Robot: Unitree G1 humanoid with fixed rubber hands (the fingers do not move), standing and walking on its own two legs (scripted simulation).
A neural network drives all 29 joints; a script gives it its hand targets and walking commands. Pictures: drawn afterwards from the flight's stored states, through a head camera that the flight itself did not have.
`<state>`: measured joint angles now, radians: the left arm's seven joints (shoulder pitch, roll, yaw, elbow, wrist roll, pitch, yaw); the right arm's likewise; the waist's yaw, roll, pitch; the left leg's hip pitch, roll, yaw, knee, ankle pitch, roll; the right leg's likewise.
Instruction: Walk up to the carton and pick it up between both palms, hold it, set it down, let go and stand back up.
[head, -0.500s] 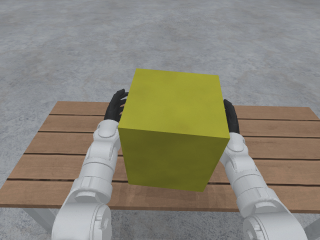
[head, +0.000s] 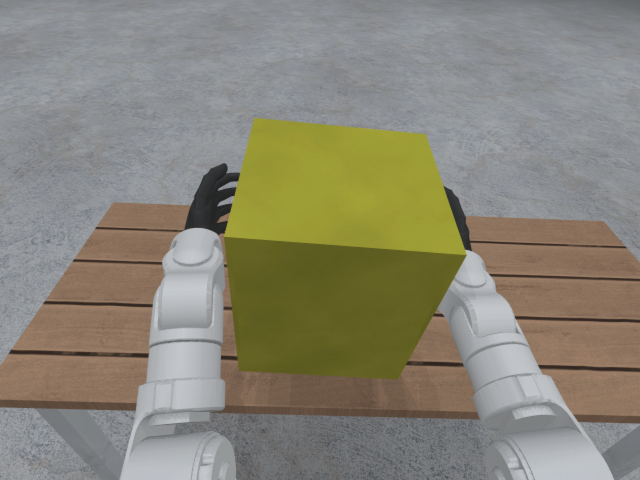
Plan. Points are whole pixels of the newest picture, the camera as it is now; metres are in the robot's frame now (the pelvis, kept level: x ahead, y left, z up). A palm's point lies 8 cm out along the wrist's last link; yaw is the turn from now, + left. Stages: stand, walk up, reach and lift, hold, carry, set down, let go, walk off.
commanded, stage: reach and lift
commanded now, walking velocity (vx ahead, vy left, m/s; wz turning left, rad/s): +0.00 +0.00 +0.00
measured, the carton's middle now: (329, 255) +0.36 -0.01 +0.13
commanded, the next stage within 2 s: hold in 1.22 s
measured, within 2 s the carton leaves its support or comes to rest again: neither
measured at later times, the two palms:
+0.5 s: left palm (206, 227) +0.35 +0.13 +0.19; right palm (462, 236) +0.35 -0.17 +0.17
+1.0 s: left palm (199, 216) +0.35 +0.13 +0.21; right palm (460, 222) +0.35 -0.17 +0.19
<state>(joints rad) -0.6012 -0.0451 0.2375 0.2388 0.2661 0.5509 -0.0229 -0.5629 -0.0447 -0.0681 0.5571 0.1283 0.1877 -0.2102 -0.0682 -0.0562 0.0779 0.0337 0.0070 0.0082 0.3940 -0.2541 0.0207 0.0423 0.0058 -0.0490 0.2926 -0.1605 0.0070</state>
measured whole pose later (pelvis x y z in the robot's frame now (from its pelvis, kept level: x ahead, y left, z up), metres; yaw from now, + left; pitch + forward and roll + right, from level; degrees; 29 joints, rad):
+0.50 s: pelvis -0.02 -0.02 +0.00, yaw +1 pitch -8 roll -1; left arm -0.67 -0.03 0.28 0.22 0.25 0.65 -0.02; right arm -0.66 -0.05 -0.07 0.55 0.14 0.31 -0.21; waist -0.07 -0.05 0.05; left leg -0.04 0.01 -0.02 0.37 -0.20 -0.01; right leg -0.04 0.01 -0.08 0.31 -0.13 -0.03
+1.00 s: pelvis -0.02 -0.02 +0.00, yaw +2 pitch -8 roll -1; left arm -0.69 -0.01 0.28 0.20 0.26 0.69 -0.02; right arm -0.71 -0.07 -0.05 0.57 0.18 0.33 -0.22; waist -0.08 -0.05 0.04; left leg -0.03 0.01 -0.03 0.38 -0.21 -0.01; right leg -0.02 0.02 -0.08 0.30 -0.14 -0.02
